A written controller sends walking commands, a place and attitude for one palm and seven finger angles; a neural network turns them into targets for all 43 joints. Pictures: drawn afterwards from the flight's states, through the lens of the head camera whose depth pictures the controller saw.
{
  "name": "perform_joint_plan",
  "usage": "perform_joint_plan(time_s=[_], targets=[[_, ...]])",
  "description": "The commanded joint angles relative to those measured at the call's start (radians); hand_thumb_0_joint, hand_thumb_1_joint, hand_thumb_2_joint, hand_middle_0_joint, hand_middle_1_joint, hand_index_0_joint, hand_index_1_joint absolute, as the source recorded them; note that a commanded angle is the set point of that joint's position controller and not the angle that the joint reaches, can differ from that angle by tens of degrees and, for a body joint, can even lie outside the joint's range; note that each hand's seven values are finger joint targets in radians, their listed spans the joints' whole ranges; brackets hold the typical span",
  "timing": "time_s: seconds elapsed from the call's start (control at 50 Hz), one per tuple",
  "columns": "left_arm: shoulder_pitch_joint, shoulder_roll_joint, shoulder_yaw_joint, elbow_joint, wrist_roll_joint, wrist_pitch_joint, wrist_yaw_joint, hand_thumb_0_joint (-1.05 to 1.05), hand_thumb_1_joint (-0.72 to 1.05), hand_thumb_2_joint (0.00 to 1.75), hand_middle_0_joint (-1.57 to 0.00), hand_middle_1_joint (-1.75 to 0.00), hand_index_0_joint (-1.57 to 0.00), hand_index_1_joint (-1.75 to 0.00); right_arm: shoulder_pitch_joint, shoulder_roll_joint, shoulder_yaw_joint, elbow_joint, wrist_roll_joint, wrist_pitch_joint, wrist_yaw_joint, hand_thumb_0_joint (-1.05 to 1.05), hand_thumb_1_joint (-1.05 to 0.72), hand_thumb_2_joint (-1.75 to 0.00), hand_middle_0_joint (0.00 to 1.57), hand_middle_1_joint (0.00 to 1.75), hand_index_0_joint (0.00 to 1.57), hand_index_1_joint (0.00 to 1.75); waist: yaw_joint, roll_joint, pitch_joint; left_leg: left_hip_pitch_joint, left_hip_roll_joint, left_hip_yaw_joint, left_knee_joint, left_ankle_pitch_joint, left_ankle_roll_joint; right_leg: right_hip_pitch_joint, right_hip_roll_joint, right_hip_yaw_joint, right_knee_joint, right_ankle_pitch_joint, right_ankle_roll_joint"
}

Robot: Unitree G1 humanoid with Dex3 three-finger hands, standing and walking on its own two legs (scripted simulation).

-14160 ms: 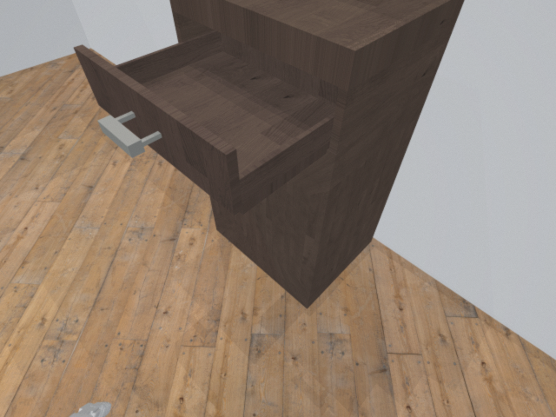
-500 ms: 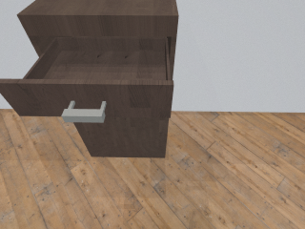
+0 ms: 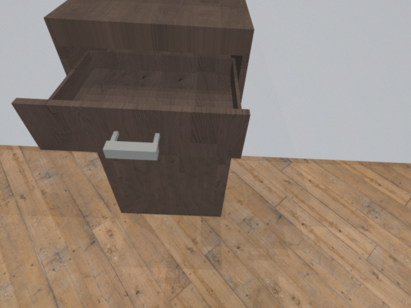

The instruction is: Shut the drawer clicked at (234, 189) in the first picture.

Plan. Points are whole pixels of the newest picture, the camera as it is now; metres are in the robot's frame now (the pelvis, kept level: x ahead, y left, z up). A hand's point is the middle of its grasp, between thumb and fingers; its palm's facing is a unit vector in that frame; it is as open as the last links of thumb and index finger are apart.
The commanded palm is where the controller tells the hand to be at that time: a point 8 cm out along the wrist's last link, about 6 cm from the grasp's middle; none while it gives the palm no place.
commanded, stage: look again from close up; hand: left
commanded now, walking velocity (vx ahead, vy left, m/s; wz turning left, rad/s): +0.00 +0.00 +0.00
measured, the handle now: (134, 143) +0.43 +0.19 +0.08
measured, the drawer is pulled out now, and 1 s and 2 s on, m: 0.27 0.27 0.27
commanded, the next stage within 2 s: shuffle to correct the standing spot in 0.18 s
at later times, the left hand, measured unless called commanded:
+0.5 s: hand out of the picture -0.01 +0.20 -0.18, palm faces +0.00 -0.99 -0.17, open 7.4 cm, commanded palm none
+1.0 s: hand out of the picture +0.14 +0.17 -0.18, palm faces +0.01 -0.98 -0.17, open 7.3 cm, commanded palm none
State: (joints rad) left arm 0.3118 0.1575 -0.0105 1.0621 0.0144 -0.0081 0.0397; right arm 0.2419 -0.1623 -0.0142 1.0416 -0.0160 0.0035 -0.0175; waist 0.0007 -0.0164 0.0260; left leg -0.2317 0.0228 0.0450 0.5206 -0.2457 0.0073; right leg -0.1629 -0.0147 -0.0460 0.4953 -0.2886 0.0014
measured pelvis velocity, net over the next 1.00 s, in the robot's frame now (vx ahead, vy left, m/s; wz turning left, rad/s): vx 0.10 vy -0.02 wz -0.01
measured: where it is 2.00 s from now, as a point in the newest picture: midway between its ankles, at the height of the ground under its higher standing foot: outside the picture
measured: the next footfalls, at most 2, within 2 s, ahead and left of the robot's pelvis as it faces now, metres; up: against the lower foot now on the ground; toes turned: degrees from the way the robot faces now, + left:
right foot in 1.04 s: +0.14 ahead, -0.14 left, +0.00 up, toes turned -2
left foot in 1.22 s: +0.15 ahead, +0.06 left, +0.00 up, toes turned +2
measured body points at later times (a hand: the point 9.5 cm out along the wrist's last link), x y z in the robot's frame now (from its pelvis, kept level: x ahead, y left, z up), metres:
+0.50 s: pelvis +0.02 +0.02 +0.00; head +0.03 +0.04 +0.45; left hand -0.01 +0.25 -0.16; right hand +0.01 -0.20 -0.15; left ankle +0.02 +0.11 -0.74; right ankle -0.01 -0.12 -0.74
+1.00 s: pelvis +0.10 -0.02 +0.00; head +0.12 +0.00 +0.45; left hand +0.14 +0.22 -0.16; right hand +0.07 -0.24 -0.16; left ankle +0.03 +0.11 -0.74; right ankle +0.14 -0.14 -0.71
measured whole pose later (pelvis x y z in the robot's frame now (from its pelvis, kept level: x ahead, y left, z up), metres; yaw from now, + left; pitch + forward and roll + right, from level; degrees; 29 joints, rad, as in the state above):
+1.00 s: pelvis +0.10 -0.02 +0.00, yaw -1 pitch -1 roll -1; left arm 0.23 0.19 0.05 1.01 0.02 0.01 -0.01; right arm 0.32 -0.15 -0.01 1.11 -0.04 -0.03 -0.03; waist -0.01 0.00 0.08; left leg -0.10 0.07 0.05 0.52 -0.39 -0.02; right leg -0.39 -0.04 -0.12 0.72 -0.34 -0.02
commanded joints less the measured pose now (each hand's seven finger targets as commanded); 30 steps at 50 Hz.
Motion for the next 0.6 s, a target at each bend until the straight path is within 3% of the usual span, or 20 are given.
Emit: perform_joint_plan(time_s=[0.0, 0.02, 0.14, 0.26, 0.32, 0.36, 0.4, 0.5, 0.58], targets=[[0.038, 0.11, 0.014, -0.054, 0.005, -0.008, 0.001, 0.0, 0.9, 0.9, -0.2, -0.3, -0.2, -0.3, 0.041, -0.118, -0.01, -0.052, -0.003, -0.018, 0.002, 0.0, -0.9, -0.9, 0.2, 0.3, 0.2, 0.3, -0.007, 0.044, 0.094, -0.071, 0.068, -0.126, -0.185, -0.123, 0.024, -0.106, -0.064, 0.094, -0.127, -0.088, -0.034], [0.043, 0.112, 0.016, -0.061, 0.007, -0.006, 0.001, 0.0, 0.9, 0.9, -0.2, -0.3, -0.2, -0.3, 0.039, -0.116, -0.011, -0.052, -0.003, -0.02, 0.001, 0.0, -0.9, -0.9, 0.2, 0.3, 0.2, 0.3, 0.0, 0.062, 0.08, -0.072, 0.074, -0.133, -0.2, -0.122, 0.028, -0.084, -0.064, 0.079, -0.121, -0.06, -0.033], [0.045, 0.112, 0.011, -0.056, 0.006, -0.004, -0.004, 0.0, 0.9, 0.9, -0.2, -0.3, -0.2, -0.3, 0.037, -0.141, -0.007, -0.047, 0.0, -0.03, 0.001, 0.0, -0.9, -0.9, 0.2, 0.3, 0.2, 0.3, 0.009, 0.041, 0.048, -0.076, 0.091, -0.167, -0.246, -0.12, 0.039, -0.034, -0.068, 0.052, -0.095, 0.01, -0.02], [0.049, 0.119, 0.008, -0.038, 0.004, -0.008, -0.005, 0.0, 0.9, 0.9, -0.2, -0.3, -0.2, -0.3, 0.043, -0.14, -0.003, -0.021, 0.005, -0.034, 0.002, 0.0, -0.9, -0.9, 0.2, 0.3, 0.2, 0.3, 0.01, 0.028, 0.037, -0.045, 0.085, -0.152, -0.235, -0.037, 0.038, -0.023, -0.083, 0.054, -0.113, 0.053, -0.014], [0.064, 0.105, 0.008, -0.021, 0.008, -0.004, -0.009, 0.0, 0.9, 0.9, -0.2, -0.3, -0.2, -0.3, 0.068, -0.139, -0.004, 0.005, 0.001, -0.024, 0.003, 0.0, -0.9, -0.9, 0.2, 0.3, 0.2, 0.3, 0.0, 0.034, 0.022, -0.024, 0.096, -0.17, -0.267, -0.211, 0.045, -0.038, -0.06, 0.02, -0.084, -0.068, -0.018], [0.071, 0.094, 0.006, -0.016, 0.013, -0.002, -0.013, 0.0, 0.9, 0.9, -0.2, -0.3, -0.2, -0.3, 0.064, -0.152, -0.011, 0.01, -0.002, -0.017, 0.003, 0.0, -0.9, -0.9, 0.2, 0.3, 0.2, 0.3, -0.001, 0.063, 0.06, -0.042, 0.117, -0.193, -0.292, -0.315, 0.058, -0.08, -0.045, 0.0, -0.049, -0.113, -0.021], [0.081, 0.087, 0.007, -0.011, 0.015, -0.004, -0.017, 0.0, 0.9, 0.9, -0.2, -0.3, -0.2, -0.3, 0.064, -0.151, -0.013, 0.015, -0.003, -0.014, 0.002, 0.0, -0.9, -0.9, 0.2, 0.3, 0.2, 0.3, 0.001, 0.071, 0.097, -0.066, 0.127, -0.208, -0.295, -0.34, 0.072, -0.097, -0.036, -0.004, -0.035, -0.112, -0.028], [0.119, 0.082, 0.014, 0.001, 0.01, -0.017, -0.021, 0.0, 0.9, 0.9, -0.2, -0.3, -0.2, -0.3, 0.07, -0.132, -0.017, 0.019, -0.001, -0.028, -0.001, 0.0, -0.9, -0.9, 0.2, 0.3, 0.2, 0.3, 0.006, 0.05, 0.071, -0.039, 0.114, -0.157, -0.202, -0.193, 0.077, -0.08, -0.05, 0.022, -0.046, -0.054, -0.043], [0.155, 0.1, 0.026, 0.021, 0.006, -0.026, -0.018, 0.0, 0.9, 0.9, -0.2, -0.3, -0.2, -0.3, 0.062, -0.095, -0.009, 0.021, 0.002, -0.044, -0.005, 0.0, -0.9, -0.9, 0.2, 0.3, 0.2, 0.3, 0.01, -0.061, 0.032, -0.053, 0.053, -0.04, -0.024, 0.029, 0.058, -0.006, -0.097, 0.094, -0.077, 0.088, -0.064]])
